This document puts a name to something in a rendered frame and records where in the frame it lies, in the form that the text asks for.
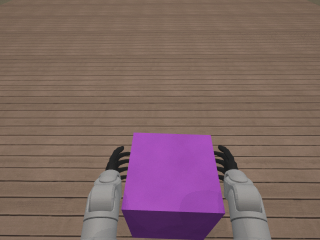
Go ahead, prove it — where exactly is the right robot forearm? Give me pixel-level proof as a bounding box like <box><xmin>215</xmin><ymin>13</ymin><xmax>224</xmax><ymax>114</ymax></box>
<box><xmin>223</xmin><ymin>169</ymin><xmax>272</xmax><ymax>240</ymax></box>

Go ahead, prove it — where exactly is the robot right hand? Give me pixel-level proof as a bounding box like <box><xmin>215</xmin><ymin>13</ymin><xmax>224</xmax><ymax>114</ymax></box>
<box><xmin>214</xmin><ymin>145</ymin><xmax>239</xmax><ymax>181</ymax></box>

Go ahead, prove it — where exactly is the carton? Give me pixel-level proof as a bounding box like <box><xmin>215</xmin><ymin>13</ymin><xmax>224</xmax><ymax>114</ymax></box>
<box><xmin>121</xmin><ymin>132</ymin><xmax>225</xmax><ymax>240</ymax></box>

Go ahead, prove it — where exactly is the robot left hand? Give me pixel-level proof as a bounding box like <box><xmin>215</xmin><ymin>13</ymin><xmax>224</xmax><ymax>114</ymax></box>
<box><xmin>105</xmin><ymin>146</ymin><xmax>131</xmax><ymax>180</ymax></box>

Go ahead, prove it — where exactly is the left robot forearm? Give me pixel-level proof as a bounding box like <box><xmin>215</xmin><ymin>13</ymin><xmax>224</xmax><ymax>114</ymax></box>
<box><xmin>80</xmin><ymin>169</ymin><xmax>122</xmax><ymax>240</ymax></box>

